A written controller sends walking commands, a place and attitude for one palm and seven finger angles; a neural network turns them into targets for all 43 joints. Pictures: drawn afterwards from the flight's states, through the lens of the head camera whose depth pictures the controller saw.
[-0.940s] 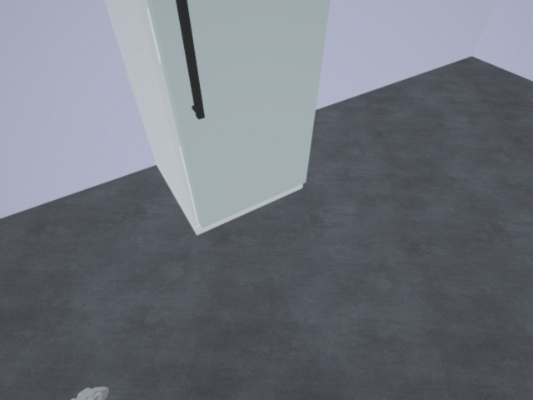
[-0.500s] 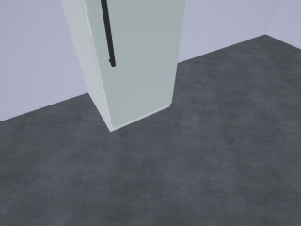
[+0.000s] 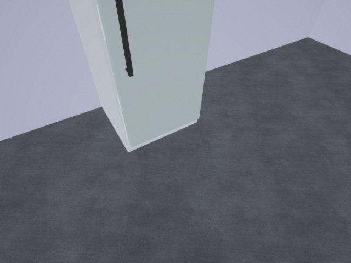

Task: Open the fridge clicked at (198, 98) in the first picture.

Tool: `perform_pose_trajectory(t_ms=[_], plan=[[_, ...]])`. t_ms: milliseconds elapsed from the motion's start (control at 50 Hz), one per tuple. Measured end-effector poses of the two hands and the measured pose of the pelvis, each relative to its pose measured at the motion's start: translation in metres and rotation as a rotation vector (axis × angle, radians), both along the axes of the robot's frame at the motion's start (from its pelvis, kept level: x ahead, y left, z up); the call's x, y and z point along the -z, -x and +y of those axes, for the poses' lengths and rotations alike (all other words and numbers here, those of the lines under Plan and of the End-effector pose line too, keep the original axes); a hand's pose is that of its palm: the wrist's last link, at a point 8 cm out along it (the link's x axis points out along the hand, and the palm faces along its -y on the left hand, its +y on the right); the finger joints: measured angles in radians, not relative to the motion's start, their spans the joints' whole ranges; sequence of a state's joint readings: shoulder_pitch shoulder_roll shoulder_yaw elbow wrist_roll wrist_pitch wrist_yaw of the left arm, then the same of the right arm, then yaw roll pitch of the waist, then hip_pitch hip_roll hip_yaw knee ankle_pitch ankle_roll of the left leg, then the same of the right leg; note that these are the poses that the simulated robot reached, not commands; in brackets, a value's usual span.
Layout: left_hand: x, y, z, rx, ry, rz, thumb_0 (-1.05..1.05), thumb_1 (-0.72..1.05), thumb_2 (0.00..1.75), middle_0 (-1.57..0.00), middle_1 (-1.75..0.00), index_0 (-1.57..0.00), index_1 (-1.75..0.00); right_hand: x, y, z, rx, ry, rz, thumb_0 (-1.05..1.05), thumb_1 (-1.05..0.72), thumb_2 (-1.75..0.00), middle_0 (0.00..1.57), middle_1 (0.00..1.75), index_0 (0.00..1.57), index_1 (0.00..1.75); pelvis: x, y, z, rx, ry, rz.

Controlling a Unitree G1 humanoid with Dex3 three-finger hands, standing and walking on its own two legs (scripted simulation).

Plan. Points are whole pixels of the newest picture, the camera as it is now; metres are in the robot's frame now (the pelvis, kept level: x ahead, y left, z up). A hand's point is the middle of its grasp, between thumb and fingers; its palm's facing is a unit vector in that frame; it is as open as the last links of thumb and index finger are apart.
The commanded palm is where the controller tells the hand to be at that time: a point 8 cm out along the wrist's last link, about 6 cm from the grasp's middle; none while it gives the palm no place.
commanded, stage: look at it before walking up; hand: left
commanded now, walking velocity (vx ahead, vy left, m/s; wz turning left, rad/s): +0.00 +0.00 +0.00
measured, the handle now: (122, 35) +0.96 +0.28 +0.09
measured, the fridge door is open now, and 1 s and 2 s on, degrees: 0 0 0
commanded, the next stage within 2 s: walk to a spot facing it in 0.50 s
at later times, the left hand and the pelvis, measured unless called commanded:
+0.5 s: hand out of the picture +0.08 +0.25 -0.15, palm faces -0.03 -0.94 -0.34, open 7.3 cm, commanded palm none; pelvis +0.01 +0.00 +0.00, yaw +0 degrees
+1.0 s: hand out of the picture +0.07 +0.18 -0.18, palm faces -0.16 -0.95 -0.28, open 7.3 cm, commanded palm none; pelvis +0.00 -0.02 -0.02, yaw -11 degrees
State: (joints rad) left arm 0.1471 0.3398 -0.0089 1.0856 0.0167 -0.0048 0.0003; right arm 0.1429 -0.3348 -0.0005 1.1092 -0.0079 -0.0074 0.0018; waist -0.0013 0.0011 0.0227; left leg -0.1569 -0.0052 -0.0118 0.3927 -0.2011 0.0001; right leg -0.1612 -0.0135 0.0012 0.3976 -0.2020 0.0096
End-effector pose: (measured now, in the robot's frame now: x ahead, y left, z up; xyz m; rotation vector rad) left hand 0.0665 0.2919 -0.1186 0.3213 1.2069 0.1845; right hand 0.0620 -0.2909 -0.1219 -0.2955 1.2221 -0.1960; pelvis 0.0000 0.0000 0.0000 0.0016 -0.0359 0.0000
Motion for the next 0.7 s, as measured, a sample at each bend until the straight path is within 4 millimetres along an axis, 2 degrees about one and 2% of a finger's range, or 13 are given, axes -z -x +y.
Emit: perform_pose_trajectory(t_ms=[440, 700], plan=[[-0.001, -0.010, 0.000, -0.004, -0.003, 0.004, 0.00, 0.91, 0.89, -0.20, -0.29, -0.20, -0.30, -0.004, -0.024, -0.002, -0.017, 0.008, -0.022, 0.00, -0.90, -0.90, 0.20, 0.30, 0.20, 0.30, -0.001, -0.010, -0.001, -0.001, 0.000, 0.005], [-0.001, -0.014, 0.000, -0.003, -0.008, 0.008, 0.00, 0.91, 0.89, -0.20, -0.29, -0.20, -0.30, -0.004, -0.031, -0.003, -0.010, 0.011, -0.034, 0.00, -0.90, -0.90, 0.20, 0.30, 0.20, 0.30, -0.001, -0.013, -0.002, 0.017, 0.000, 0.008]])
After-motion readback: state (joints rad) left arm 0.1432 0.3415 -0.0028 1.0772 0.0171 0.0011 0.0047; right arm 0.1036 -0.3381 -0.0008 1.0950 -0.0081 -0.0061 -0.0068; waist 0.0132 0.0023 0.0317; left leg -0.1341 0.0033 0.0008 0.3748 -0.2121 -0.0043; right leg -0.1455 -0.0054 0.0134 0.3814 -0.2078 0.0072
